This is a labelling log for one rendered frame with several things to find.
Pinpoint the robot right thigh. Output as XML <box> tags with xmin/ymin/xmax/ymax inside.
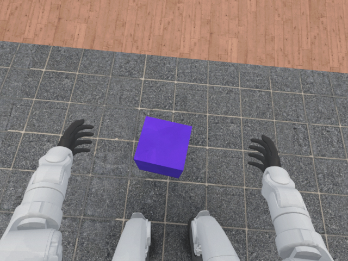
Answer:
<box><xmin>191</xmin><ymin>216</ymin><xmax>240</xmax><ymax>261</ymax></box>

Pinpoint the robot left upper arm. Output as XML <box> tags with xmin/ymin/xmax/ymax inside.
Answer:
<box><xmin>0</xmin><ymin>228</ymin><xmax>63</xmax><ymax>261</ymax></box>

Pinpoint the robot thigh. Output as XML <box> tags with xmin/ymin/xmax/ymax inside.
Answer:
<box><xmin>191</xmin><ymin>216</ymin><xmax>240</xmax><ymax>261</ymax></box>
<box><xmin>112</xmin><ymin>218</ymin><xmax>151</xmax><ymax>261</ymax></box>

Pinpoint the robot right hand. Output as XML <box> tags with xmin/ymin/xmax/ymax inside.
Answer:
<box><xmin>248</xmin><ymin>135</ymin><xmax>281</xmax><ymax>173</ymax></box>

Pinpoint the robot left thigh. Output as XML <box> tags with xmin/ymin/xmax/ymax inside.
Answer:
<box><xmin>112</xmin><ymin>218</ymin><xmax>151</xmax><ymax>261</ymax></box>

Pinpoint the robot left hand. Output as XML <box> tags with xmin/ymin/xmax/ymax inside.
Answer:
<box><xmin>57</xmin><ymin>119</ymin><xmax>94</xmax><ymax>156</ymax></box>

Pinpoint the carton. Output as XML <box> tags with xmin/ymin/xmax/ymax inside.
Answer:
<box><xmin>134</xmin><ymin>116</ymin><xmax>192</xmax><ymax>178</ymax></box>

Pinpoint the robot right forearm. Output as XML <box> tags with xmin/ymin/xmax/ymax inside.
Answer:
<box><xmin>261</xmin><ymin>166</ymin><xmax>334</xmax><ymax>261</ymax></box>

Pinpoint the robot left forearm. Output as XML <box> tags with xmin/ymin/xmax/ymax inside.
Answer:
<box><xmin>0</xmin><ymin>146</ymin><xmax>73</xmax><ymax>245</ymax></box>

